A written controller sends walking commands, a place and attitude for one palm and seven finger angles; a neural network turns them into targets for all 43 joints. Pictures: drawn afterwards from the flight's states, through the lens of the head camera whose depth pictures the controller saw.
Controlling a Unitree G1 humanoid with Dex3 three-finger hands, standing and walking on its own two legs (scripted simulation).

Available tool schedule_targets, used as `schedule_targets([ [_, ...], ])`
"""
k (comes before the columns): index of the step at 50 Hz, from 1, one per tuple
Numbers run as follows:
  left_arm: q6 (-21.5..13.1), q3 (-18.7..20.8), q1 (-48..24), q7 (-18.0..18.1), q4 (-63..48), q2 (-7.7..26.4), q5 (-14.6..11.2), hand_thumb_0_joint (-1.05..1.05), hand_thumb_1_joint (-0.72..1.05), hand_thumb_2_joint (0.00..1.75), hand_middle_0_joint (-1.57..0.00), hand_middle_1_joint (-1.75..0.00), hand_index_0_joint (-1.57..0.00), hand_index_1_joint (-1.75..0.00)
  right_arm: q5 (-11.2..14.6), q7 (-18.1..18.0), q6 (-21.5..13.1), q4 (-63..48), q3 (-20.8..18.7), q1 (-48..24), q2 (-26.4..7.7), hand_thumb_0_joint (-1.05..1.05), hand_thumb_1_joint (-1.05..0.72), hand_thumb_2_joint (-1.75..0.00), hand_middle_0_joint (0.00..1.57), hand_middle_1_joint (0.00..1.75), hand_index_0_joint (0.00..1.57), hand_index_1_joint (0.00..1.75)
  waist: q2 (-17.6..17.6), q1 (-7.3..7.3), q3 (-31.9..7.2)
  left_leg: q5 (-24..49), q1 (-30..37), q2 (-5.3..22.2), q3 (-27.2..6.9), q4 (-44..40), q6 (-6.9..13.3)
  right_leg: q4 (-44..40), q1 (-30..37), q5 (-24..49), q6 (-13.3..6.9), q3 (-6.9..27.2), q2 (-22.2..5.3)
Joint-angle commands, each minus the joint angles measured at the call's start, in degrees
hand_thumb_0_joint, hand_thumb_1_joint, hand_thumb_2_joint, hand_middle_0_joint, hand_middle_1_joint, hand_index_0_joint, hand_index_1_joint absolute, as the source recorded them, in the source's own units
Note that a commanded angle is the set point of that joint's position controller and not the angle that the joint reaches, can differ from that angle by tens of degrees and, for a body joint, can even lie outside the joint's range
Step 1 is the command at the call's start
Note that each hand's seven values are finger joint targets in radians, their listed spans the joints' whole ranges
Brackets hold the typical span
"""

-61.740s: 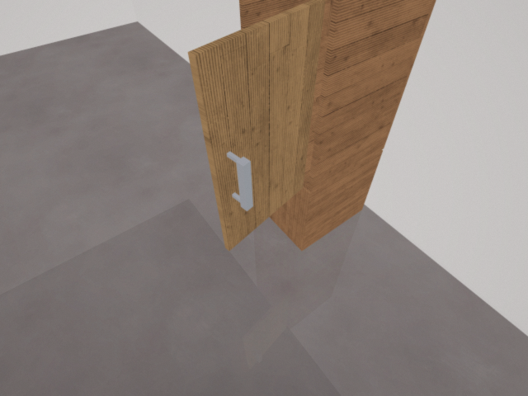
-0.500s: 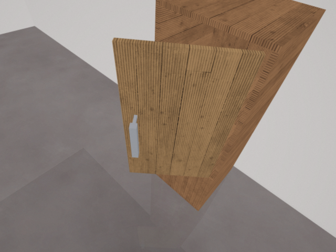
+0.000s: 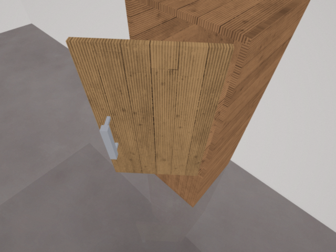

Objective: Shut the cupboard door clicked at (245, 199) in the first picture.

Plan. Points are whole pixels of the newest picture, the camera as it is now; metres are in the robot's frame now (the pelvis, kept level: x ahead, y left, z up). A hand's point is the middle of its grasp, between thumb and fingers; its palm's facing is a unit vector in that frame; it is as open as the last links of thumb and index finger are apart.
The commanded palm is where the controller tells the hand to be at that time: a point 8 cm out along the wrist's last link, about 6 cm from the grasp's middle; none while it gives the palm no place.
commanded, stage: come to a stop and stand still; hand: left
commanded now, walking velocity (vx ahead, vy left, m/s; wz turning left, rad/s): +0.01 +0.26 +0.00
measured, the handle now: (111, 138) +0.44 +0.21 -0.05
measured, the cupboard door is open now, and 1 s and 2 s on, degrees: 40 40 40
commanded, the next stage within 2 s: none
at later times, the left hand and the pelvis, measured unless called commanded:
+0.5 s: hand out of the picture +0.00 +0.20 -0.16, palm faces +0.01 -0.97 -0.25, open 7.3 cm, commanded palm none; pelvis -0.01 +0.02 +0.00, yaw -1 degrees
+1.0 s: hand out of the picture +0.02 +0.15 -0.16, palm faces -0.03 -0.97 -0.22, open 7.3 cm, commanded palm none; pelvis +0.00 -0.02 +0.01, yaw -2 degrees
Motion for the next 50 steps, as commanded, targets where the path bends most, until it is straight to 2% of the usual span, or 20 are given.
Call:
schedule_targets([
  [1, -1.13, 0.95, 1.97, 1.14, -1.99, 8.56, 0.06, 0.0, 0.9, 0.9, -0.2, -0.3, -0.2, -0.3, 0.55, 0.62, -1.18, -2.76, 0.38, 0.98, -0.66, 0.0, -0.9, -0.9, 0.2, 0.3, 0.2, 0.3, -13.62, 0.79, -1.48, -0.8, -2.27, -3.63, 1.08, 2.85, -0.37, -12.22, 4.29, 29.13, -9.71, 12.73, -14.39],
  [4, -0.39, 1.8, 3.31, 1.73, -1.78, 10.41, -0.31, 0.0, 0.9, 0.9, -0.2, -0.3, -0.2, -0.3, 0.66, 0.59, -1.12, -2.94, 0.54, 0.67, -0.86, 0.0, -0.9, -0.9, 0.2, 0.3, 0.2, 0.3, -10.12, 1.62, -2.02, 4.11, 1.21, -4.94, 2.61, -6.73, -0.68, -9.04, 6.29, 32.17, -10.4, 12.83, -15.17],
  [6, 0.2, 1.86, 1.56, 1.75, -2.24, 10.2, -0.67, 0.0, 0.9, 0.9, -0.2, -0.3, -0.2, -0.3, 0.68, 0.58, -1.07, -2.53, 0.48, 2.71, -1.07, 0.0, -0.9, -0.9, 0.2, 0.3, 0.2, 0.3, -10.34, 0.43, -1.61, 11.2, 8.33, -4.84, 2.43, -15.31, 0.05, -8.38, 1.19, 22.55, -8.38, 11.63, -13.18],
  [7, 0.5, 1.62, 0.97, 1.62, -2.63, 8.89, -0.81, 0.0, 0.9, 0.9, -0.2, -0.3, -0.2, -0.3, 0.57, 0.51, -1.25, -2.46, 0.35, 3.2, -2.0, 0.0, -0.9, -0.9, 0.2, 0.3, 0.2, 0.3, -8.16, 0.2, -1.16, 14.37, 11.39, -2.94, 0.8, -17.77, 1.05, -7.58, -2.17, 15.27, -6.66, 9.89, -10.76],
  [8, 0.99, 1.52, 0.89, 1.43, -3.35, 7.08, -0.68, 0.0, 0.9, 0.9, -0.2, -0.3, -0.2, -0.3, 0.31, 0.47, -1.42, -2.83, -0.01, 3.0, -3.78, 0.0, -0.9, -0.9, 0.2, 0.3, 0.2, 0.3, -1.82, 0.54, -0.7, 17.89, 11.49, 1.17, -4.36, -19.34, 3.08, -5.39, -4.46, 6.85, -4.69, 7.08, -6.84],
  [9, 1.67, 1.21, 0.27, 1.42, -3.66, 5.26, -0.59, 0.0, 0.9, 0.9, -0.2, -0.3, -0.2, -0.3, 0.0, 0.59, -1.56, -3.4, -0.09, 1.39, -5.39, 0.0, -0.9, -0.9, 0.2, 0.3, 0.2, 0.3, 8.86, 0.94, 1.49, 17.25, 6.09, 5.27, -9.45, -24.52, 5.74, -2.31, -3.16, -1.72, -2.14, 2.46, -2.69],
  [10, 2.04, 0.82, 0.21, 1.46, -3.19, 4.54, -0.35, 0.0, 0.9, 0.9, -0.2, -0.3, -0.2, -0.3, 0.02, 0.48, -1.64, -3.95, 0.14, -0.64, -5.29, 0.0, -0.9, -0.9, 0.2, 0.3, 0.2, 0.3, 11.32, 1.17, 2.84, 12.26, 0.66, 7.47, -12.22, -29.22, 8.07, 2.63, 0.14, -5.57, -1.12, 0.26, -1.16],
  [13, 1.97, 0.05, 4.18, 0.9, -1.12, 2.53, -0.06, 0.0, 0.9, 0.9, -0.2, -0.3, -0.2, -0.3, -0.06, 0.15, -2.1, -5.04, 0.34, -4.04, -4.73, 0.0, -0.9, -0.9, 0.2, 0.3, 0.2, 0.3, 3.97, 3.17, 1.31, 10.53, -0.54, 6.69, -10.54, -28.76, 9.52, 5.38, 3.05, -4.41, -1.62, 1.57, -1.54],
  [14, -0.56, -1.32, 12.9, 3.03, 3.13, 5.26, -0.38, 0.0, 0.9, 0.9, -0.2, -0.3, -0.2, -0.3, 0.58, 0.44, -3.13, -8.55, 0.6, -10.04, -8.51, 0.0, -0.9, -0.9, 0.2, 0.3, 0.2, 0.3, 9.18, 5.75, -1.66, 28.2, 5.89, 4.09, -3.48, -10.02, 5.98, -5.01, 0.66, 4.2, -3.38, 6.48, -4.83],
  [15, -1.45, -0.36, 7.53, 2.76, -0.59, 9.66, -0.36, 0.0, 0.9, 0.9, -0.2, -0.3, -0.2, -0.3, 0.35, 1.19, -2.96, -10.22, 1.1, -5.52, -3.12, 0.0, -0.9, -0.9, 0.2, 0.3, 0.2, 0.3, 3.94, 2.05, -4.77, 15.02, 4.25, -1.0, -2.32, -8.7, 3.19, -9.6, 0.85, 1.78, -5.71, 13.53, -8.56],
  [16, -1.73, -0.69, 2.53, 2.27, -1.89, 10.87, -0.42, 0.0, 0.9, 0.9, -0.2, -0.3, -0.2, -0.3, 0.3, 1.34, -2.95, -9.92, 1.64, -1.07, -2.98, 0.0, -0.9, -0.9, 0.2, 0.3, 0.2, 0.3, 2.16, -1.37, -5.13, 9.18, 7.25, -2.12, -1.74, -11.93, 1.95, -9.47, -2.57, -3.12, -7.52, 14.0, -9.93],
  [17, -1.37, -0.58, 0.94, 2.02, -2.8, 10.01, -0.32, 0.0, 0.9, 0.9, -0.2, -0.3, -0.2, -0.3, 0.05, 1.57, -3.41, -9.49, 1.47, 2.12, -3.85, 0.0, -0.9, -0.9, 0.2, 0.3, 0.2, 0.3, 5.97, -2.38, -6.06, 13.97, 10.05, -0.75, -4.56, -15.88, 2.19, -4.42, -3.85, -1.87, -6.44, 9.34, -6.2],
  [18, -1.0, -0.87, 1.34, 1.91, -2.77, 8.47, -0.27, 0.0, 0.9, 0.9, -0.2, -0.3, -0.2, -0.3, -0.12, 1.49, -3.75, -8.97, 1.53, 2.9, -5.12, 0.0, -0.9, -0.9, 0.2, 0.3, 0.2, 0.3, 8.7, -1.31, -6.27, 20.7, 9.26, 2.94, -8.26, -17.92, 3.72, -0.82, -2.32, -2.85, -4.22, 4.1, -1.91],
  [19, -0.64, -1.16, 2.75, 1.89, -1.93, 6.83, -0.47, 0.0, 0.9, 0.9, -0.2, -0.3, -0.2, -0.3, 0.05, 1.09, -3.61, -9.33, 1.34, 1.69, -6.46, 0.0, -0.9, -0.9, 0.2, 0.3, 0.2, 0.3, 7.9, -0.12, -5.04, 21.66, 7.64, 4.82, -10.33, -20.53, 5.3, 0.25, -0.74, -4.87, -2.95, 2.03, 0.02],
  [20, -0.48, -1.67, 3.93, 1.83, -1.39, 5.69, -0.56, 0.0, 0.9, 0.9, -0.2, -0.3, -0.2, -0.3, 0.19, 0.78, -3.47, -9.88, 1.4, 0.68, -6.84, 0.0, -0.9, -0.9, 0.2, 0.3, 0.2, 0.3, 3.25, 0.63, -2.76, 18.77, 5.62, 4.87, -10.51, -21.51, 6.18, -0.91, -0.06, -4.69, -2.83, 2.04, 0.07],
  [22, -0.43, -2.08, 4.79, 1.56, -0.73, 5.05, -0.49, 0.0, 0.9, 0.9, -0.2, -0.3, -0.2, -0.3, 0.27, 0.84, -3.21, -10.2, 1.52, -0.47, -6.31, 0.0, -0.9, -0.9, 0.2, 0.3, 0.2, 0.3, -1.73, 0.81, 1.14, 7.7, 2.94, 2.45, -8.47, -22.78, 5.36, -5.16, -0.21, -2.12, -3.47, 4.63, -1.31],
  [26, -0.37, -2.14, 4.81, 1.24, -0.51, 6.18, -0.46, 0.0, 0.9, 0.9, -0.2, -0.3, -0.2, -0.3, 0.1, 1.22, -3.07, -8.85, 1.56, 0.27, -6.63, 0.0, -0.9, -0.9, 0.2, 0.3, 0.2, 0.3, -1.23, 0.51, 4.16, -0.66, 1.97, 1.21, -7.73, -26.61, 4.4, -7.0, -2.0, -4.24, -3.45, 5.95, -1.91],
  [31, -0.83, -2.15, 5.45, 1.17, 0.11, 6.53, -0.57, 0.0, 0.9, 0.9, -0.2, -0.3, -0.2, -0.3, 0.09, 1.23, -3.54, -6.78, 1.96, 1.23, -6.4, 0.0, -0.9, -0.9, 0.2, 0.3, 0.2, 0.3, -2.88, 0.45, 1.87, 3.59, 4.72, 0.76, -6.19, -26.25, 4.27, -8.82, -1.07, -2.41, -3.47, 7.22, -2.76],
  [44, -1.45, -2.3, 4.5, 1.49, 3.63, 5.99, -1.16, 0.0, 0.9, 0.9, -0.2, -0.3, -0.2, -0.3, 0.35, 0.54, -4.5, 0.42, 3.04, 3.75, -3.71, 0.0, -0.9, -0.9, 0.2, 0.3, 0.2, 0.3, -1.25, 0.56, -0.18, 18.55, 9.43, 0.48, -3.0, -23.32, 3.53, -9.75, 2.73, 7.18, -3.37, 7.88, -3.82],
  [50, -1.49, -2.29, 4.43, 1.62, 5.19, 5.13, -1.25, 0.0, 0.9, 0.9, -0.2, -0.3, -0.2, -0.3, 0.38, 0.25, -4.37, 2.58, 3.18, 4.33, -2.39, 0.0, -0.9, -0.9, 0.2, 0.3, 0.2, 0.3, -0.82, 0.61, 0.35, 19.02, 10.11, 0.7, -2.4, -23.15, 3.23, -10.37, 3.27, 8.28, -3.55, 7.92, -3.75],
])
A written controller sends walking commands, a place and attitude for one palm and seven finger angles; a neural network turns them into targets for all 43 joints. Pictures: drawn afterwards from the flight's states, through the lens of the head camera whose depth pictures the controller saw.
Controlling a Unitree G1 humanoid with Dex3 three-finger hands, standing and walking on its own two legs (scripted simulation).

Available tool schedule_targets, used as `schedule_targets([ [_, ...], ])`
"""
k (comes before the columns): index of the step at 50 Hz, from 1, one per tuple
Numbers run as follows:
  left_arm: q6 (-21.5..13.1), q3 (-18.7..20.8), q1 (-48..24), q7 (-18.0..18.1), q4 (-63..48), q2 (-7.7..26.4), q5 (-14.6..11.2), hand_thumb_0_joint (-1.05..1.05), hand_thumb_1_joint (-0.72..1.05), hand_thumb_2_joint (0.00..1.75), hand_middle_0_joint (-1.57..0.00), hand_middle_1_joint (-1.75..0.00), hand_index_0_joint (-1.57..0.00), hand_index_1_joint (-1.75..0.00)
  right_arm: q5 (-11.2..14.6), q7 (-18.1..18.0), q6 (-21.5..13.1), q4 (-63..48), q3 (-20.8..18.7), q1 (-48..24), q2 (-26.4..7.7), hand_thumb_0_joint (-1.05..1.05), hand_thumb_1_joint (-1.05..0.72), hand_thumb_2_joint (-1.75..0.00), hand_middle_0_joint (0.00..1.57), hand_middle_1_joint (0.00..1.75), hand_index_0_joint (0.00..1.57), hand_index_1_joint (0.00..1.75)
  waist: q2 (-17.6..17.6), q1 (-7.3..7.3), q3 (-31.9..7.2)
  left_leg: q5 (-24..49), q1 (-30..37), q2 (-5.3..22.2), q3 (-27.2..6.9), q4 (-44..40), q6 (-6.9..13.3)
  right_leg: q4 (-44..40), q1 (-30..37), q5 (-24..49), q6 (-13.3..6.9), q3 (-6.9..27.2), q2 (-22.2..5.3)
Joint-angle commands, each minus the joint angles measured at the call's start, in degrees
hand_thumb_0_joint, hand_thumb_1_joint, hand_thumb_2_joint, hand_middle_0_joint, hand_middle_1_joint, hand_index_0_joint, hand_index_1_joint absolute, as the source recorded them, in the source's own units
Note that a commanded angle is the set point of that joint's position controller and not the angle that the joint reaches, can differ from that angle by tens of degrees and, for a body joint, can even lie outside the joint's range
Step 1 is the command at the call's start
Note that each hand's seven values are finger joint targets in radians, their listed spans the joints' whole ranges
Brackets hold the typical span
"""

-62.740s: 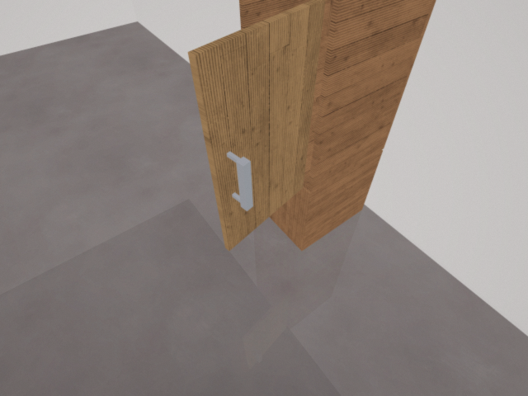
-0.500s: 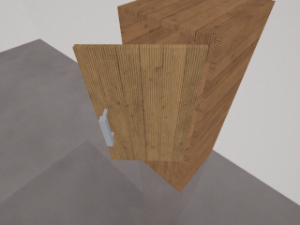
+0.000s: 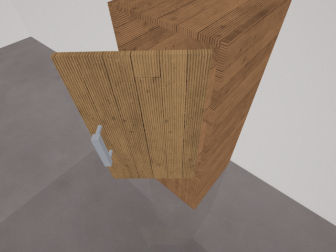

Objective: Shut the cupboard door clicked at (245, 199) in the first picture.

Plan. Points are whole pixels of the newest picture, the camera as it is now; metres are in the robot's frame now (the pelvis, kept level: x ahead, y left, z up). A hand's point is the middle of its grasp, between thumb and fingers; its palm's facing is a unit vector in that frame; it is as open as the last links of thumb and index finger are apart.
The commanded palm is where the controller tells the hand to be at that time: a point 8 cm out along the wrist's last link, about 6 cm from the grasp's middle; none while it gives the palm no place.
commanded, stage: come to a stop and stand still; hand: left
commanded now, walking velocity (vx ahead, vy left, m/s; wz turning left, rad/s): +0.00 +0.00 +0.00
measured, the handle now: (104, 146) +0.43 +0.24 -0.06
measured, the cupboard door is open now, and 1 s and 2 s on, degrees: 40 40 40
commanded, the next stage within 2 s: look again from close up in 1.04 s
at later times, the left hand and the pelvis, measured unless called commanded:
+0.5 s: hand out of the picture +0.02 +0.13 -0.17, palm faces +0.03 -0.98 -0.21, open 7.3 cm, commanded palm none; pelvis +0.03 -0.03 +0.00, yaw +1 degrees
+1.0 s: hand out of the picture +0.03 +0.11 -0.17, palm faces +0.06 -0.97 -0.22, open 7.3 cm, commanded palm none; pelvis +0.04 -0.06 +0.00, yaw +1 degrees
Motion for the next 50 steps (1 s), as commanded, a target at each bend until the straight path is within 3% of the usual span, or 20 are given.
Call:
schedule_targets([
  [1, -0.77, 1.19, 3.53, 0.39, -0.76, 6.28, -0.27, 0.0, 0.9, 0.9, -0.2, -0.3, -0.2, -0.3, -0.03, -0.41, -0.8, -0.97, -0.96, 2.21, -3.92, 0.0, -0.9, -0.9, 0.2, 0.3, 0.2, 0.3, -1.57, 0.44, 0.73, 5.14, 0.65, 6.48, -7.01, -5.01, 0.14, -5.44, -1.53, 7.34, -2.47, 4.45, -4.53],
  [13, -1.08, 1.37, 3.97, 0.46, -0.17, 5.71, -0.11, 0.0, 0.9, 0.9, -0.2, -0.3, -0.2, -0.3, -0.02, -0.78, -0.51, 0.37, -1.09, 1.96, -2.77, 0.0, -0.9, -0.9, 0.2, 0.3, 0.2, 0.3, -3.43, 0.26, 1.18, 7.19, 2.26, 6.77, -6.09, -4.16, -0.45, -6.37, -0.78, 12.44, -2.77, 4.4, -4.38],
  [19, -1.1, 1.44, 3.98, 0.49, 0.23, 5.75, -0.18, 0.0, 0.9, 0.9, -0.2, -0.3, -0.2, -0.3, -0.05, -1.03, -0.6, 0.45, -1.04, 1.56, -3.32, 0.0, -0.9, -0.9, 0.2, 0.3, 0.2, 0.3, -1.52, 0.28, 0.76, 9.21, 3.05, 6.88, -6.03, -3.9, -0.72, -6.28, 0.21, 15.07, -2.81, 4.43, -4.42],
  [28, -1.29, 1.7, 4.57, 0.54, 0.24, 5.85, -0.17, 0.0, 0.9, 0.9, -0.2, -0.3, -0.2, -0.3, -0.1, -1.27, -0.56, 0.58, -1.09, 1.16, -3.14, 0.0, -0.9, -0.9, 0.2, 0.3, 0.2, 0.3, -2.83, 0.53, 0.03, 10.82, 4.24, 7.08, -5.68, -3.62, -1.0, -6.47, 1.82, 19.84, -2.95, 4.0, -4.53],
  [50, -1.18, 2.38, 4.84, 0.73, -0.08, 6.47, -0.3, 0.0, 0.9, 0.9, -0.2, -0.3, -0.2, -0.3, -0.09, -1.61, 0.0, 0.76, -1.16, 1.78, -2.75, 0.0, -0.9, -0.9, 0.2, 0.3, 0.2, 0.3, -3.04, 0.69, 0.84, 8.8, 2.73, 6.61, -4.65, -2.72, -2.14, -7.74, 4.21, 25.2, -2.26, 3.92, -4.98],
])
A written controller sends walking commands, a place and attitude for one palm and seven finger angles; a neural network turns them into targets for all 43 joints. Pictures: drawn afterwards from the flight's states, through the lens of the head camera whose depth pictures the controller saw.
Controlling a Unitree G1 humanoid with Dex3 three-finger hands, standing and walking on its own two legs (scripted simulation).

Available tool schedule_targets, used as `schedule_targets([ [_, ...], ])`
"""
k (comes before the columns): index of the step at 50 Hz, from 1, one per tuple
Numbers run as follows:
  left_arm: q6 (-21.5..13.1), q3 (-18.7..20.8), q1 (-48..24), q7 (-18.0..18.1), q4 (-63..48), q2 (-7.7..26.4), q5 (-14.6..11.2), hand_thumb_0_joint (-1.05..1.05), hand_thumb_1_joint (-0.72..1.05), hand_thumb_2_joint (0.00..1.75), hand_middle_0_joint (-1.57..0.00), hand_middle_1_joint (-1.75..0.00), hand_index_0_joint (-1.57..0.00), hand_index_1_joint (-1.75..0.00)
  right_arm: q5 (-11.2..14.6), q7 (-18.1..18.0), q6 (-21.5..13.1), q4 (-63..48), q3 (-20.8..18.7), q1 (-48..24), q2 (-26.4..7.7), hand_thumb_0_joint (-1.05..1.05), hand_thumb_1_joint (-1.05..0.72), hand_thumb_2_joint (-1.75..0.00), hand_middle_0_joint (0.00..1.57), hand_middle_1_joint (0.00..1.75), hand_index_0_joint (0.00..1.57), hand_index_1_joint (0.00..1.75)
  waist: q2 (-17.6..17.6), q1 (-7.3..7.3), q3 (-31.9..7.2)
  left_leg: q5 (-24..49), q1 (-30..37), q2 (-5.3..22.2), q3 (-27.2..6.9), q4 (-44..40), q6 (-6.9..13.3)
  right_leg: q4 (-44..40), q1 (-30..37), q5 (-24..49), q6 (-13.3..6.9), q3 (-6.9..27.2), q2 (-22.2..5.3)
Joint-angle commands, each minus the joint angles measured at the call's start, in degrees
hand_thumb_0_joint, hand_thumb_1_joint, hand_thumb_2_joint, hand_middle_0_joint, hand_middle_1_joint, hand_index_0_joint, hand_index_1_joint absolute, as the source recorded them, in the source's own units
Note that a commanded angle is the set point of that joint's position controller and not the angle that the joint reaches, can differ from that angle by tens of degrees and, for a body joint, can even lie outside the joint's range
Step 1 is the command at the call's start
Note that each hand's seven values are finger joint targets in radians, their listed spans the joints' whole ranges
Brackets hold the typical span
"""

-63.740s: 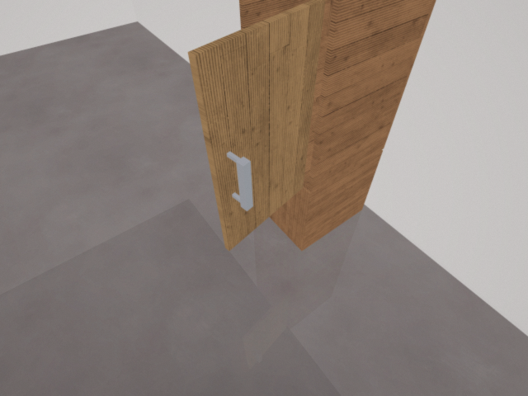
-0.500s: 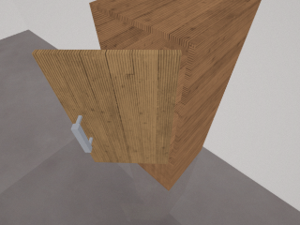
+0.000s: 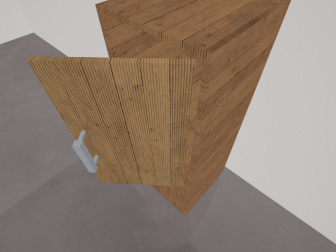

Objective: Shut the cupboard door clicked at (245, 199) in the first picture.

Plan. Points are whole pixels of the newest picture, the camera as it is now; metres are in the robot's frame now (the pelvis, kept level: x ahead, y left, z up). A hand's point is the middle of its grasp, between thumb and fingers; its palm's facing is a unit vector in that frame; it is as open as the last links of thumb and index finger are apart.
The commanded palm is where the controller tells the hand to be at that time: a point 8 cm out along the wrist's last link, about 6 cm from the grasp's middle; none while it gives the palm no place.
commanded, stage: come to a stop and stand still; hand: left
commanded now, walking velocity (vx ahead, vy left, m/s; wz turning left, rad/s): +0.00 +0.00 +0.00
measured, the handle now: (88, 152) +0.40 +0.29 -0.06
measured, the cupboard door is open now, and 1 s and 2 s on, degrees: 40 40 40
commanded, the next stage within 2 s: look again from close up in 0.04 s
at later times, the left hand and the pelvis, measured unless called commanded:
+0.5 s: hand out of the picture -0.02 +0.17 -0.17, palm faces +0.05 -0.98 -0.19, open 7.3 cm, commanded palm none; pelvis +0.00 +0.00 +0.00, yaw +0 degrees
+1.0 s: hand out of the picture -0.02 +0.21 -0.18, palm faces +0.09 -0.97 -0.23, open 7.3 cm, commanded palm none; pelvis -0.02 +0.03 +0.00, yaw +1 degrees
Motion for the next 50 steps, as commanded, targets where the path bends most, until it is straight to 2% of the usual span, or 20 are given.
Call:
schedule_targets([
  [1, -0.47, 1.2, 4.48, 0.42, -1.18, 6.5, -0.18, 0.0, 0.9, 0.9, -0.2, -0.3, -0.2, -0.3, -0.03, -0.17, -0.39, -1.14, -0.72, 3.95, -3.45, 0.0, -0.9, -0.9, 0.2, 0.3, 0.2, 0.3, -2.04, -0.14, 0.69, 10.22, -0.43, 2.24, -1.71, -1.13, 2.98, -4.32, -1.06, 26.61, 2.33, 7.09, -9.53],
  [2, -0.46, 1.2, 4.33, 0.39, -1.17, 6.54, -0.17, 0.0, 0.9, 0.9, -0.2, -0.3, -0.2, -0.3, -0.04, -0.17, -0.42, -1.17, -0.72, 4.08, -3.53, 0.0, -0.9, -0.9, 0.2, 0.3, 0.2, 0.3, -1.83, -0.24, 0.03, 10.57, -0.18, 2.33, -1.68, -1.11, 2.99, -4.27, -0.76, 26.67, 2.2, 6.97, -9.57],
  [5, -0.39, 1.25, 4.15, 0.35, -1.23, 6.22, -0.16, 0.0, 0.9, 0.9, -0.2, -0.3, -0.2, -0.3, -0.07, -0.22, -0.46, -0.91, -0.73, 3.97, -3.24, 0.0, -0.9, -0.9, 0.2, 0.3, 0.2, 0.3, -1.0, -0.16, 1.39, 10.94, -0.39, 2.48, -1.92, -1.55, 3.01, -4.37, -1.65, 24.57, 1.9, 6.84, -9.21],
  [10, -0.37, 1.18, 4.34, 0.27, -1.08, 5.89, -0.15, 0.0, 0.9, 0.9, -0.2, -0.3, -0.2, -0.3, -0.1, -0.2, -0.42, -0.8, -0.74, 4.12, -3.24, 0.0, -0.9, -0.9, 0.2, 0.3, 0.2, 0.3, -1.47, -0.14, 1.93, 9.84, -0.34, 2.46, -2.11, -1.95, 3.08, -5.07, -2.47, 21.46, 1.93, 7.07, -9.02],
  [17, -0.55, 1.18, 4.71, 0.27, -0.97, 5.81, -0.18, 0.0, 0.9, 0.9, -0.2, -0.3, -0.2, -0.3, -0.08, -0.19, -0.56, -0.74, -0.85, 4.42, -3.26, 0.0, -0.9, -0.9, 0.2, 0.3, 0.2, 0.3, -2.1, -0.18, 0.6, 10.38, 0.04, 2.41, -2.3, -1.84, 3.08, -4.79, -1.75, 22.58, 1.98, 6.87, -9.12],
  [20, -0.48, 1.24, 4.67, 0.3, -0.99, 5.7, -0.18, 0.0, 0.9, 0.9, -0.2, -0.3, -0.2, -0.3, -0.06, -0.23, -0.56, -0.48, -0.81, 4.36, -3.03, 0.0, -0.9, -0.9, 0.2, 0.3, 0.2, 0.3, -1.7, -0.09, 1.96, 10.47, -0.8, 2.34, -2.34, -1.98, 3.08, -4.87, -2.09, 22.17, 2.04, 6.76, -9.03],
  [22, -0.56, 1.21, 5.12, 0.27, -0.91, 5.65, -0.17, 0.0, 0.9, 0.9, -0.2, -0.3, -0.2, -0.3, -0.08, -0.21, -0.63, -0.56, -0.87, 4.41, -3.0, 0.0, -0.9, -0.9, 0.2, 0.3, 0.2, 0.3, -1.68, 0.01, 0.7, 10.72, -0.1, 2.36, -2.3, -1.74, 3.17, -4.87, -1.74, 22.4, 2.16, 6.81, -9.14],
  [27, -0.61, 1.22, 5.03, 0.3, -0.96, 5.68, -0.17, 0.0, 0.9, 0.9, -0.2, -0.3, -0.2, -0.3, -0.05, -0.22, -0.7, -0.47, -0.86, 4.66, -3.08, 0.0, -0.9, -0.9, 0.2, 0.3, 0.2, 0.3, -1.77, -0.01, 0.75, 11.41, -0.16, 2.52, -2.52, -2.02, 3.28, -4.62, -1.54, 22.71, 2.03, 6.57, -9.15],
  [29, -0.52, 1.21, 4.91, 0.26, -0.9, 5.46, -0.14, 0.0, 0.9, 0.9, -0.2, -0.3, -0.2, -0.3, -0.07, -0.25, -0.74, -0.33, -0.92, 4.44, -3.05, 0.0, -0.9, -0.9, 0.2, 0.3, 0.2, 0.3, -0.84, 0.04, 1.77, 11.28, -0.25, 2.55, -2.56, -2.26, 3.3, -4.68, -2.34, 21.15, 1.92, 6.52, -8.95],
  [33, -0.52, 1.29, 4.94, 0.18, -1.01, 5.43, -0.06, 0.0, 0.9, 0.9, -0.2, -0.3, -0.2, -0.3, -0.07, -0.19, -0.76, -0.21, -0.86, 4.57, -2.69, 0.0, -0.9, -0.9, 0.2, 0.3, 0.2, 0.3, -1.68, 0.11, 2.29, 10.88, -0.57, 2.58, -2.75, -2.82, 3.44, -5.01, -2.51, 19.34, 1.88, 6.28, -8.72],
  [35, -0.53, 1.27, 4.9, 0.21, -0.98, 5.48, -0.11, 0.0, 0.9, 0.9, -0.2, -0.3, -0.2, -0.3, -0.1, -0.17, -0.77, -0.25, -0.91, 4.35, -3.01, 0.0, -0.9, -0.9, 0.2, 0.3, 0.2, 0.3, -1.06, 0.06, 1.83, 11.11, -0.36, 2.51, -2.96, -2.59, 3.41, -5.04, -2.52, 19.26, 1.81, 6.51, -8.98],
  [36, -0.75, 1.59, 4.26, 0.19, -1.37, 7.17, -0.08, 0.0, 0.9, 0.9, -0.2, -0.3, -0.2, -0.3, -0.06, -0.18, -0.91, -0.64, -1.25, 3.87, -4.74, 0.0, -0.9, -0.9, 0.2, 0.3, 0.2, 0.3, -0.38, 0.27, 1.77, 12.39, -0.5, 2.5, -3.13, -2.55, 3.59, -4.59, -2.33, 21.47, 1.5, 6.82, -9.26],
  [37, -0.78, 1.86, 3.95, 0.28, -1.75, 7.75, -0.05, 0.0, 0.9, 0.9, -0.2, -0.3, -0.2, -0.3, 0.03, -0.17, -0.83, -1.13, -1.49, 3.36, -5.1, 0.0, -0.9, -0.9, 0.2, 0.3, 0.2, 0.3, -0.03, 0.38, 1.49, 12.95, -0.65, 2.57, -3.03, -2.24, 3.55, -4.14, -2.19, 23.47, 1.34, 7.2, -9.9],
  [39, -0.33, 1.99, 4.27, 0.68, -2.16, 6.79, 0.02, 0.0, 0.9, 0.9, -0.2, -0.3, -0.2, -0.3, 0.07, -0.1, -0.31, -1.63, -1.32, 3.96, -3.43, 0.0, -0.9, -0.9, 0.2, 0.3, 0.2, 0.3, -0.82, 0.46, 0.26, 14.19, -1.42, 2.29, -2.45, -1.11, 3.03, -2.23, -1.24, 28.15, 1.49, 7.66, -11.06],
  [43, 0.59, 3.04, 4.04, 0.98, -3.28, 8.41, 0.28, 0.0, 0.9, 0.9, -0.2, -0.3, -0.2, -0.3, -0.09, 0.02, 1.22, -3.64, -2.19, 3.46, -3.84, 0.0, -0.9, -0.9, 0.2, 0.3, 0.2, 0.3, -3.12, 0.78, -0.3, 9.27, -4.22, 0.96, -0.67, 2.65, 2.25, -0.95, -1.23, 29.15, -0.23, 10.37, -14.52],
  [45, 0.93, 3.69, 3.78, 1.11, -3.87, 9.56, 0.41, 0.0, 0.9, 0.9, -0.2, -0.3, -0.2, -0.3, -0.26, 0.2, 1.88, -4.8, -2.72, 2.71, -4.13, 0.0, -0.9, -0.9, 0.2, 0.3, 0.2, 0.3, -6.18, 1.01, 0.09, 5.18, -6.62, -0.38, 0.12, 6.45, 1.86, -1.75, -1.85, 29.26, -2.01, 13.3, -17.51],
  [46, 1.07, 3.95, 3.69, 1.15, -4.07, 10.01, 0.52, 0.0, 0.9, 0.9, -0.2, -0.3, -0.2, -0.3, -0.32, 0.29, 2.2, -5.32, -3.02, 2.3, -3.99, 0.0, -0.9, -0.9, 0.2, 0.3, 0.2, 0.3, -7.89, 1.2, 0.86, 0.39, -8.44, -0.97, 0.37, 8.7, 1.66, -2.59, -2.32, 29.29, -3.36, 14.96, -19.48],
  [48, 1.39, 4.52, 4.07, 1.28, -4.51, 10.93, 0.9, 0.0, 0.9, 0.9, -0.2, -0.3, -0.2, -0.3, -0.4, 0.46, 2.66, -6.8, -3.57, 0.7, -4.26, 0.0, -0.9, -0.9, 0.2, 0.3, 0.2, 0.3, -10.11, 2.11, 1.56, -8.9, -12.62, -1.68, -0.24, 14.85, 1.52, -3.49, -2.0, 30.8, -7.0, 18.07, -23.06],
  [49, 1.53, 4.92, 4.23, 1.39, -4.93, 11.18, 1.02, 0.0, 0.9, 0.9, -0.2, -0.3, -0.2, -0.3, -0.45, 0.58, 2.76, -7.46, -3.87, -0.21, -4.49, 0.0, -0.9, -0.9, 0.2, 0.3, 0.2, 0.3, -10.32, 2.53, 2.09, -10.96, -14.38, -1.47, -1.41, 18.71, 1.58, -3.32, -2.71, 31.74, -8.34, 19.14, -24.2],
  [50, 1.64, 5.29, 3.66, 1.4, -5.46, 11.58, 1.21, 0.0, 0.9, 0.9, -0.2, -0.3, -0.2, -0.3, -0.36, 0.77, 2.81, -8.12, -4.07, -0.62, -4.53, 0.0, -0.9, -0.9, 0.2, 0.3, 0.2, 0.3, -10.4, 2.48, 2.05, -12.14, -15.74, -1.77, -2.31, 21.66, 1.59, -2.79, -2.58, 33.16, -8.98, 18.31, -24.41],
])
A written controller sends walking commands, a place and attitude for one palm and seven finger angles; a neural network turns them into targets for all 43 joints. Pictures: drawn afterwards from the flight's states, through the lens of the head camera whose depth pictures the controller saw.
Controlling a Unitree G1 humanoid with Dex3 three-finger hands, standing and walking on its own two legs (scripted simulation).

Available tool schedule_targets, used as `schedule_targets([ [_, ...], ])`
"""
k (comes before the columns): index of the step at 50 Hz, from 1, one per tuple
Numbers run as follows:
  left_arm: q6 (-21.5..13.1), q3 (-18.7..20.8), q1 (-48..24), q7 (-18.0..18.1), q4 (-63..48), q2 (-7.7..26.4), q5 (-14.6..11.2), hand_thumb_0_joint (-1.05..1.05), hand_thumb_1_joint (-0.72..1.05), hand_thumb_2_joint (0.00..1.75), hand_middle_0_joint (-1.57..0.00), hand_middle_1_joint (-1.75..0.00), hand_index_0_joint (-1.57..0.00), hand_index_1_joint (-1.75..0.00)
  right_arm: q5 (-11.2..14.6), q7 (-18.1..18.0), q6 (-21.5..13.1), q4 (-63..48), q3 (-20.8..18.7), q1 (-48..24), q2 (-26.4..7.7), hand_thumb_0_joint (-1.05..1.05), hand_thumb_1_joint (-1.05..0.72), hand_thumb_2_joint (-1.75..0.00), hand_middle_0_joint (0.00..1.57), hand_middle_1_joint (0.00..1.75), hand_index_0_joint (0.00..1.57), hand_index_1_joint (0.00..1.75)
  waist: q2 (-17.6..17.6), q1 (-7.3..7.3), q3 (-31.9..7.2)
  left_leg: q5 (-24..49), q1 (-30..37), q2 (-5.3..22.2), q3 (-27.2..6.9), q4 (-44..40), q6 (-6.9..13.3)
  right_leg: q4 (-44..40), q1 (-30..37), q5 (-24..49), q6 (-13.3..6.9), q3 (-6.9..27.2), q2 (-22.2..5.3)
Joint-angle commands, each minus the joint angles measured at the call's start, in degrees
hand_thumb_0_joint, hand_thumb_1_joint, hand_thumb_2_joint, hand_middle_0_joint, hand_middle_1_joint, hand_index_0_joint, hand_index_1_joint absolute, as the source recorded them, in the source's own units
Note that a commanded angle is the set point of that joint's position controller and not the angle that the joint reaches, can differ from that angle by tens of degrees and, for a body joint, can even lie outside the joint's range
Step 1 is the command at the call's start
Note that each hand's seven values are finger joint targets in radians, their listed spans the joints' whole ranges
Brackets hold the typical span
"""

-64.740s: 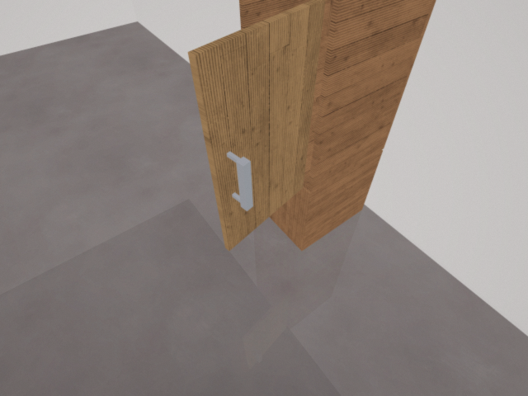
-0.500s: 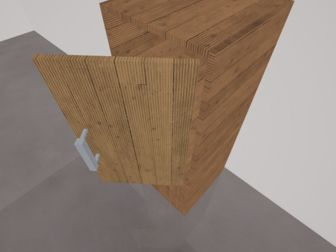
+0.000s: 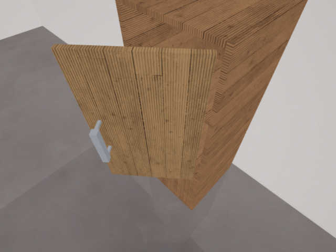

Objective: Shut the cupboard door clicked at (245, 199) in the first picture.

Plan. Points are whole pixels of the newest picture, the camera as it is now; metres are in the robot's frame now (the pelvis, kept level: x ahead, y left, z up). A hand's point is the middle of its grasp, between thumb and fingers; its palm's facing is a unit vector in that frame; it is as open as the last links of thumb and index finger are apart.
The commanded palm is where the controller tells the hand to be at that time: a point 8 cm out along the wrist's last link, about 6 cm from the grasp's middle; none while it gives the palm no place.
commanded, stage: come to a stop and stand still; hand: left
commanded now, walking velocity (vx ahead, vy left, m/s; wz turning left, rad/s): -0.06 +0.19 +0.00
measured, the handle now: (102, 141) +0.43 +0.25 -0.06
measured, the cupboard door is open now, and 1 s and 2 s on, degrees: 40 40 40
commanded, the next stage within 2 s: look again from close up in 1.54 s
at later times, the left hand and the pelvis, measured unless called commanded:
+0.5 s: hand out of the picture -0.01 +0.26 -0.17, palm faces +0.01 -0.98 -0.17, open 7.3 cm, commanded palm none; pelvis -0.03 +0.08 +0.01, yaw -1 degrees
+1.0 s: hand out of the picture -0.05 +0.17 -0.17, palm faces +0.03 -0.99 -0.16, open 7.3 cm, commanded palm none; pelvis -0.03 +0.01 +0.00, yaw +0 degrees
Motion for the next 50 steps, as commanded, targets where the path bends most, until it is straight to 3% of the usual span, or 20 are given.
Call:
schedule_targets([
  [1, 0.24, 3.48, 4.37, 0.89, -2.86, 11.6, 0.56, 0.0, 0.9, 0.9, -0.2, -0.3, -0.2, -0.3, -0.07, 0.45, -0.05, -5.09, -1.74, -0.2, -3.56, 0.0, -0.9, -0.9, 0.2, 0.3, 0.2, 0.3, -9.93, 1.53, 0.64, -7.03, -9.54, 0.21, -3.14, 12.05, -0.01, -7.88, 1.63, 35.62, -10.56, 17.5, -21.15],
  [3, 0.47, 3.97, 2.08, 0.84, -4.22, 12.54, 0.74, 0.0, 0.9, 0.9, -0.2, -0.3, -0.2, -0.3, 0.07, 0.81, -0.03, -5.73, -1.94, 0.28, -3.23, 0.0, -0.9, -0.9, 0.2, 0.3, 0.2, 0.3, -9.66, 0.62, -0.17, -5.56, -7.06, 0.17, -3.08, 8.75, -0.25, -6.08, -0.42, 33.54, -9.26, 15.16, -20.84],
  [6, 0.89, 4.21, -0.81, 0.35, -5.54, 13.15, 0.4, 0.0, 0.9, 0.9, -0.2, -0.3, -0.2, -0.3, 0.02, 1.09, -0.72, -4.96, -1.79, 4.34, -2.54, 0.0, -0.9, -0.9, 0.2, 0.3, 0.2, 0.3, -9.3, -1.86, -2.34, 7.39, 4.9, -1.76, 0.99, -6.09, -0.23, -1.31, -7.26, 23.19, -4.24, 10.85, -15.93],
  [7, 1.28, 3.67, -0.73, 0.26, -6.09, 10.86, 0.35, 0.0, 0.9, 0.9, -0.2, -0.3, -0.2, -0.3, -0.08, 0.91, -1.39, -4.43, -1.79, 6.23, -3.5, 0.0, -0.9, -0.9, 0.2, 0.3, 0.2, 0.3, -4.51, -2.48, -3.67, 12.28, 9.78, 0.83, -0.55, -10.08, 0.51, 3.41, -10.13, 14.46, -2.12, 7.99, -11.51],
  [8, 1.84, 2.71, 0.08, 0.06, -7.15, 6.58, 0.39, 0.0, 0.9, 0.9, -0.2, -0.3, -0.2, -0.3, -0.52, 0.79, -1.9, -4.67, -2.21, 6.52, -6.03, 0.0, -0.9, -0.9, 0.2, 0.3, 0.2, 0.3, 8.47, -2.24, -3.64, 17.09, 9.33, 9.7, -11.0, -14.0, 3.62, 10.01, -14.32, -5.16, 1.45, 2.73, -4.26],
  [9, 1.96, 2.05, 1.16, 0.28, -6.95, 4.56, 0.08, 0.0, 0.9, 0.9, -0.2, -0.3, -0.2, -0.3, -0.83, 0.88, -1.95, -5.55, -2.16, 6.43, -8.12, 0.0, -0.9, -0.9, 0.2, 0.3, 0.2, 0.3, 13.79, -2.36, -3.62, 16.06, 2.49, 15.69, -16.62, -18.36, 8.17, 18.48, -12.07, -15.65, 2.5, 1.42, -1.41],
  [10, 2.07, 2.24, -0.44, 0.45, -6.41, 6.7, 0.15, 0.0, 0.9, 0.9, -0.2, -0.3, -0.2, -0.3, -0.88, 0.27, -2.59, -5.72, -2.17, 4.25, -9.36, 0.0, -0.9, -0.9, 0.2, 0.3, 0.2, 0.3, 12.22, -2.47, -2.45, 7.24, -3.19, 16.6, -21.66, -22.11, 10.04, 22.84, -9.85, -15.45, 1.71, 5.66, -2.0],
  [12, 1.52, 2.24, 0.71, -0.73, -4.71, 6.72, 0.3, 0.0, 0.9, 0.9, -0.2, -0.3, -0.2, -0.3, -1.08, -0.07, -3.11, -6.56, -1.55, -1.8, -9.08, 0.0, -0.9, -0.9, 0.2, 0.3, 0.2, 0.3, 5.48, -0.2, 0.8, -5.66, -5.87, 14.96, -20.67, -23.64, 11.05, 25.39, -10.51, -9.05, 1.14, 7.15, -2.78],
  [15, 1.45, 1.02, 3.27, -1.51, -2.76, 3.71, 0.25, 0.0, 0.9, 0.9, -0.2, -0.3, -0.2, -0.3, -0.98, -0.34, -3.33, -4.97, -0.5, 0.29, -5.75, 0.0, -0.9, -0.9, 0.2, 0.3, 0.2, 0.3, 4.12, -0.82, 0.46, -0.64, -1.27, 13.69, -16.93, -23.39, 10.3, 22.91, -11.95, -6.7, 2.42, 5.34, -2.63],
  [19, 1.93, 1.36, 0.62, -2.09, -4.18, 4.9, 0.54, 0.0, 0.9, 0.9, -0.2, -0.3, -0.2, -0.3, -1.24, -1.01, -3.1, -3.22, -1.3, 5.87, -7.37, 0.0, -0.9, -0.9, 0.2, 0.3, 0.2, 0.3, 2.31, -3.62, -1.56, 12.1, 6.95, 15.91, -17.52, -20.89, 10.98, 22.01, -15.54, -8.81, 2.99, 4.7, -2.14],
  [23, 2.45, 1.64, -0.24, -2.46, -5.23, 4.92, 0.4, 0.0, 0.9, 0.9, -0.2, -0.3, -0.2, -0.3, -1.32, -1.34, -2.95, -2.59, -1.84, 6.86, -8.73, 0.0, -0.9, -0.9, 0.2, 0.3, 0.2, 0.3, 4.5, -3.92, -3.57, 20.39, 9.8, 16.23, -16.31, -18.44, 11.46, 20.48, -15.53, -10.19, 3.16, 4.24, -1.99],
  [28, 2.03, 1.14, -0.13, -2.33, -4.89, 3.28, -0.18, 0.0, 0.9, 0.9, -0.2, -0.3, -0.2, -0.3, -1.4, -0.84, -2.65, -2.15, -2.02, 5.82, -8.49, 0.0, -0.9, -0.9, 0.2, 0.3, 0.2, 0.3, 7.82, -3.37, -3.83, 15.58, 4.43, 13.93, -14.46, -18.03, 10.33, 8.23, -7.56, -8.92, 2.22, 2.38, -1.32],
  [30, 1.53, 1.02, 3.47, -2.0, -3.01, 2.48, -0.34, 0.0, 0.9, 0.9, -0.2, -0.3, -0.2, -0.3, -1.06, -0.55, -2.47, -1.84, -1.97, 4.74, -8.21, 0.0, -0.9, -0.9, 0.2, 0.3, 0.2, 0.3, 6.86, -1.44, -4.84, 9.16, 0.96, 11.79, -12.3, -16.65, 8.28, -1.68, -0.47, -0.64, 2.03, 0.72, -0.86],
  [31, 1.19, 0.92, 4.96, -1.75, -2.0, 3.12, -0.29, 0.0, 0.9, 0.9, -0.2, -0.3, -0.2, -0.3, -0.72, -0.36, -2.41, -1.64, -1.8, 4.36, -7.11, 0.0, -0.9, -0.9, 0.2, 0.3, 0.2, 0.3, 5.19, -0.85, -4.3, 4.79, -2.11, 9.71, -10.24, -15.6, 6.33, -7.5, 3.52, 3.11, 1.94, 1.01, -1.41],
  [32, 0.74, 0.83, 5.4, -1.36, -1.5, 4.71, -0.15, 0.0, 0.9, 0.9, -0.2, -0.3, -0.2, -0.3, -0.38, -0.04, -2.33, -1.53, -1.38, 4.68, -4.91, 0.0, -0.9, -0.9, 0.2, 0.3, 0.2, 0.3, 0.64, -0.73, -2.69, 0.57, -6.32, 6.65, -7.42, -12.54, 3.91, -11.73, 6.03, 2.31, 0.92, 5.51, -4.79],
  [33, 0.26, 0.43, 3.83, -1.07, -1.33, 6.3, -0.22, 0.0, 0.9, 0.9, -0.2, -0.3, -0.2, -0.3, -0.05, 0.28, -2.22, -1.55, -0.47, 4.46, -1.93, 0.0, -0.9, -0.9, 0.2, 0.3, 0.2, 0.3, -4.35, -1.39, -0.42, -0.03, -7.77, 3.08, -3.89, -10.08, 1.94, -14.49, 3.79, -1.31, -1.0, 10.9, -9.74],
  [34, 0.09, 0.18, 3.22, -1.13, -1.44, 7.49, -0.41, 0.0, 0.9, 0.9, -0.2, -0.3, -0.2, -0.3, -0.12, 0.68, -2.19, -1.52, 0.15, 4.05, -0.61, 0.0, -0.9, -0.9, 0.2, 0.3, 0.2, 0.3, -4.73, -1.75, -0.1, 1.32, -3.44, 1.34, -2.18, -8.29, 1.32, -16.49, -2.28, -5.43, -2.03, 12.58, -12.5],
  [36, -0.71, -0.18, 0.76, -1.16, -1.24, 6.99, -0.71, 0.0, 0.9, 0.9, -0.2, -0.3, -0.2, -0.3, -0.58, 0.67, -1.7, 0.04, 0.36, 4.97, -0.82, 0.0, -0.9, -0.9, 0.2, 0.3, 0.2, 0.3, -11.33, -2.44, 2.41, 5.82, 0.53, 1.5, -1.54, -6.44, 1.21, -17.76, -8.77, -7.42, -1.91, 11.65, -9.95],
  [40, -0.96, -0.9, 1.97, -1.16, 0.07, 5.08, -1.0, 0.0, 0.9, 0.9, -0.2, -0.3, -0.2, -0.3, -0.41, 0.42, -2.41, 2.92, 0.91, 7.6, -0.76, 0.0, -0.9, -0.9, 0.2, 0.3, 0.2, 0.3, -1.75, -2.71, 3.12, 12.66, 3.39, 3.54, -3.07, -10.21, 1.33, -13.68, -7.54, 0.3, -0.56, 7.62, -6.47],
  [50, -1.59, -1.12, 6.63, -0.6, 2.42, 3.78, -0.86, 0.0, 0.9, 0.9, -0.2, -0.3, -0.2, -0.3, 0.16, -0.24, -2.82, 3.87, 0.84, 5.79, -0.53, 0.0, -0.9, -0.9, 0.2, 0.3, 0.2, 0.3, -1.79, -1.7, 1.3, 15.41, 5.27, 4.41, -2.63, -11.32, 1.14, -12.64, -2.3, 12.61, 0.71, 6.72, -5.89],
])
